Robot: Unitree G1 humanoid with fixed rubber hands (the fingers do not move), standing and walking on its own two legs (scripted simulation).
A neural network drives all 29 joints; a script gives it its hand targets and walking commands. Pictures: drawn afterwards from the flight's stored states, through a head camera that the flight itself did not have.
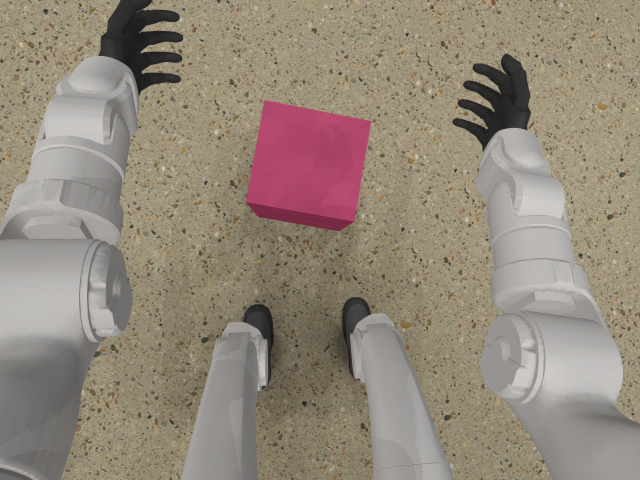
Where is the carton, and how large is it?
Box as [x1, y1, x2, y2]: [246, 100, 370, 230]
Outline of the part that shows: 264,100 246,202 258,216 335,230 339,230 354,220 370,121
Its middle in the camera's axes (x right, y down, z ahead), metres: -0.03 -0.15 +0.87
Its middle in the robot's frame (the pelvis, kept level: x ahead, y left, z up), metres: +0.53 -0.03 -0.53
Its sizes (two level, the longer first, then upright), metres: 0.210 0.200 0.250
